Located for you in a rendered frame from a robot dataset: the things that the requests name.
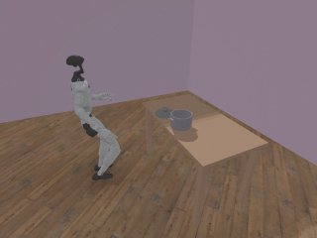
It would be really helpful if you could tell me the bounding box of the pot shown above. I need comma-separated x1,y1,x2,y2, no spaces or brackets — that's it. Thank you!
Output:
168,109,193,131

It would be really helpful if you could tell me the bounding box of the robot left forearm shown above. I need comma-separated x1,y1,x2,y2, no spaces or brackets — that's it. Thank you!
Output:
91,94,99,100

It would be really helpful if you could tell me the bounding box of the lid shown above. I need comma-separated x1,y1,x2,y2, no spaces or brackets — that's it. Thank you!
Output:
155,108,173,119

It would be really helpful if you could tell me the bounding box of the robot right forearm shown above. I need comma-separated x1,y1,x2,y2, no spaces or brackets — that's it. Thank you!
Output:
76,108,103,133

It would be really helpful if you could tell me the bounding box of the left robot thigh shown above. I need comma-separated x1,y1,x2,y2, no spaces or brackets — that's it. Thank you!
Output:
92,115,109,147

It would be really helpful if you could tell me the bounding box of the left robot hand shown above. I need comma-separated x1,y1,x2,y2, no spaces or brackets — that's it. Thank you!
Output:
98,92,114,101

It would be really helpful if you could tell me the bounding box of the robot right shin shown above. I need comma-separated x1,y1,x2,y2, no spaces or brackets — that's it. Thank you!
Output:
98,147,121,176

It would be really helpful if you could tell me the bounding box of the robot right upper arm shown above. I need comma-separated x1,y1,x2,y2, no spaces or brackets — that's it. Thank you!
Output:
74,82,86,115

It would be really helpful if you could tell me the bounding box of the right robot hand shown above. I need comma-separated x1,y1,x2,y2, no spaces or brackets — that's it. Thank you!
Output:
99,128,118,144

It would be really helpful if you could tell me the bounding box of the table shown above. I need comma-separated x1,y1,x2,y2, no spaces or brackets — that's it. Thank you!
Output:
142,94,268,226

